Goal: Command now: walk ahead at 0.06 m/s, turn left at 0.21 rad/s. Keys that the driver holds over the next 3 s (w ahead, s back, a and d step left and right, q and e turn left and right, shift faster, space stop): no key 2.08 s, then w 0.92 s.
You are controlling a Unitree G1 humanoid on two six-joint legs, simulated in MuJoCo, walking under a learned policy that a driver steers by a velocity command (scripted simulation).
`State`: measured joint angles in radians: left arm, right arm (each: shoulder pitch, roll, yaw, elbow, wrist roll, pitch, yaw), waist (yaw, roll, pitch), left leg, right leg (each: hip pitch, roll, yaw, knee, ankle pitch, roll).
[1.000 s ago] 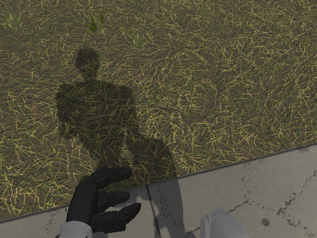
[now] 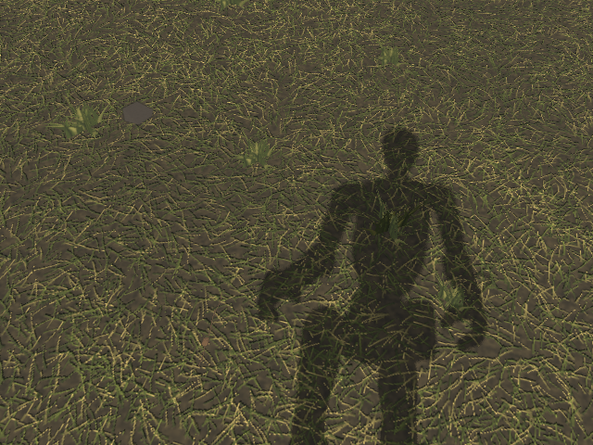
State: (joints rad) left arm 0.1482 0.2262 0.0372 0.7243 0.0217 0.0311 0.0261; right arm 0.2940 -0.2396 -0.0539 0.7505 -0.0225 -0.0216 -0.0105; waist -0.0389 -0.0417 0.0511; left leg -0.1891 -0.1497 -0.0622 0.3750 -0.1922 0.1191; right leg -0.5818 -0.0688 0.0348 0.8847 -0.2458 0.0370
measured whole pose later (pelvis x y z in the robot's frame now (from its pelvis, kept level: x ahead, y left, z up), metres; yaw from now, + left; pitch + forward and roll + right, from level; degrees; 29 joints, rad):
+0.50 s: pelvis +0.04 -0.05 +0.00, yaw +2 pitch -1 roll +0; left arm 0.22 0.21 0.00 0.78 0.01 -0.01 0.02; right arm 0.26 -0.21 -0.01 0.86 -0.01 0.01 -0.02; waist 0.00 0.00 0.02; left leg -0.14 -0.04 -0.08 0.42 -0.27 0.01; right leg -0.23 0.04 -0.03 0.43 -0.18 -0.05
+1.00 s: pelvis +0.04 -0.04 +0.00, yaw +1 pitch -2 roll +0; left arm 0.27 0.21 0.01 0.99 0.01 0.00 0.03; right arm 0.28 -0.19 0.00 1.07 -0.01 0.00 -0.04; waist 0.01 0.00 0.03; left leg -0.10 -0.04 -0.07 0.37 -0.25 0.01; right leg -0.19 0.04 -0.01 0.38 -0.17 -0.04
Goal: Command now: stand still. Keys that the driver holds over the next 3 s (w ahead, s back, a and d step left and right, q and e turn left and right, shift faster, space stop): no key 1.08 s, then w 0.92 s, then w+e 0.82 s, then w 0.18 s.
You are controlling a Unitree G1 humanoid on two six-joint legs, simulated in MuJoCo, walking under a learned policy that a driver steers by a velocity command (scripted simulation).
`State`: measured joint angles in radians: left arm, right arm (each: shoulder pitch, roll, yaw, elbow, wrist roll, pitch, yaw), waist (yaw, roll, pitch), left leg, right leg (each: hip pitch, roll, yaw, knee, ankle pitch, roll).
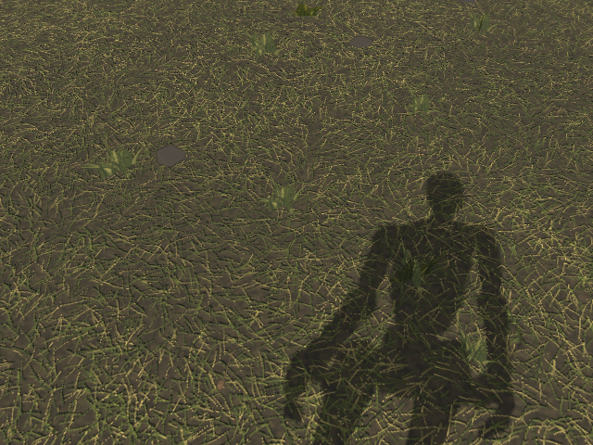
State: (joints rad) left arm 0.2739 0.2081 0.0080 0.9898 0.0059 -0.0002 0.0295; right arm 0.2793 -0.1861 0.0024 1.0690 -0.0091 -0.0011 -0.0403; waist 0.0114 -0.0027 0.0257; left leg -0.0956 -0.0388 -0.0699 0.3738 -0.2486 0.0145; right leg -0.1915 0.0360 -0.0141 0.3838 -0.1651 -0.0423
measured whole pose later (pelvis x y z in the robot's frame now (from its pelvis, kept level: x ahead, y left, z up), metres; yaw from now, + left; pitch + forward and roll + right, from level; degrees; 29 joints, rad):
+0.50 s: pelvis +0.00 +0.00 +0.00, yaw +0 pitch -1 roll +0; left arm 0.30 0.16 0.00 1.11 0.01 0.00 0.04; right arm 0.31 -0.14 0.02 1.15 -0.01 -0.01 -0.05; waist 0.01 0.00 0.02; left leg -0.10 -0.04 -0.06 0.38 -0.26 0.02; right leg -0.19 0.04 -0.01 0.39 -0.17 -0.04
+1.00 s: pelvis +0.01 +0.00 +0.00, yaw +0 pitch -1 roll +0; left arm 0.31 0.13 0.00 1.14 0.01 -0.01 0.04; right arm 0.34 -0.12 0.02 1.16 -0.01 -0.01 -0.05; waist 0.01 0.00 0.02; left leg -0.09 -0.03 -0.06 0.38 -0.27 0.02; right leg -0.19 0.04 -0.01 0.40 -0.19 -0.04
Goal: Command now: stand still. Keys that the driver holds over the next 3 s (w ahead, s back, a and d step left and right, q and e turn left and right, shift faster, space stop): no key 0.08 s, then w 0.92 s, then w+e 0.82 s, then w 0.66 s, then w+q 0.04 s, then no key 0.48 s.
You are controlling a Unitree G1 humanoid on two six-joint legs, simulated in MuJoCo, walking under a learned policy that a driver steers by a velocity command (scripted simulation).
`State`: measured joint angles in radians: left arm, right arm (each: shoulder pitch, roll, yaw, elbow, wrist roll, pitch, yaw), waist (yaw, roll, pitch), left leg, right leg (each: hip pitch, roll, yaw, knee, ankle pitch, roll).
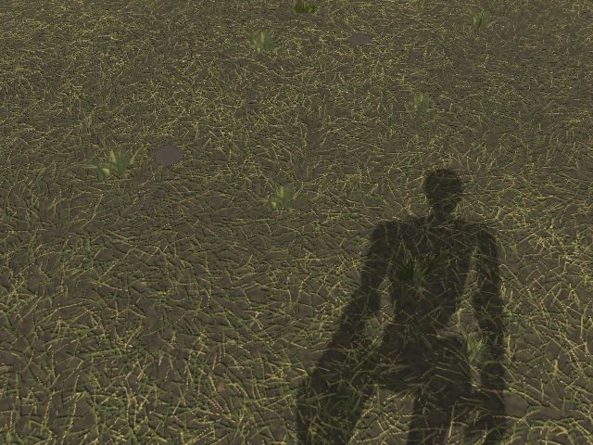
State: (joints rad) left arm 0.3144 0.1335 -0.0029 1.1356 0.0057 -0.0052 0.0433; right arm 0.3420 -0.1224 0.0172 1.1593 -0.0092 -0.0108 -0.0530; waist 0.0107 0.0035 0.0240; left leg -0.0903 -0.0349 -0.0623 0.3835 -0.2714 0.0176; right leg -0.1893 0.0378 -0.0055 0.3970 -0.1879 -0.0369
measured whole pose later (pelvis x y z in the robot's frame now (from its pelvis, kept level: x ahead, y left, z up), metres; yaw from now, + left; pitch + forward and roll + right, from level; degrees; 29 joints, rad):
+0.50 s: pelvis +0.10 -0.03 -0.01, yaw +1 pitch +0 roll +0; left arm 0.31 0.19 0.06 1.00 0.02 -0.09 0.00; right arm 0.47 -0.17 -0.04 1.12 -0.02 -0.05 -0.02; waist 0.01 0.03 0.00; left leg -0.19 -0.02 -0.04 0.87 -0.43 0.06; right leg -0.19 0.05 -0.08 0.52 -0.32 -0.08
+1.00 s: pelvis +0.37 -0.01 -0.01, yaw -1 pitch -1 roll +1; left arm 0.35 0.18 0.03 1.03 0.02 -0.08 0.00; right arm 0.21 -0.21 -0.07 0.99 -0.02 -0.07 0.01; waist 0.01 -0.02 0.07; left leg -0.29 -0.09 0.13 0.48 -0.18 0.13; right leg -0.33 -0.01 0.00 1.24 -0.31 -0.10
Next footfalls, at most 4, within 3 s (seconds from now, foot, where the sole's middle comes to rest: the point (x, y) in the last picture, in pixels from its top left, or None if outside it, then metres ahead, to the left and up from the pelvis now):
0.88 left None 0.47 0.04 -0.78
1.42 right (362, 354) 0.75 -0.12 -0.78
1.96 left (345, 241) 1.12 -0.10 -0.78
2.50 right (443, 210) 1.25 -0.40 -0.78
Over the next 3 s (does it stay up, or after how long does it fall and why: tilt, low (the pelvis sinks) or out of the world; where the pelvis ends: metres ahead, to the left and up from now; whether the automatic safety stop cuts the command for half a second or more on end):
stays up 1.30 -0.33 -0.01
